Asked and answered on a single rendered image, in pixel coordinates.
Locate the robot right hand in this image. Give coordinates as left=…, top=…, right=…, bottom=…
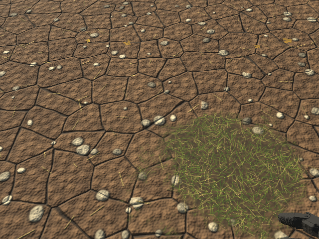
left=278, top=212, right=319, bottom=239

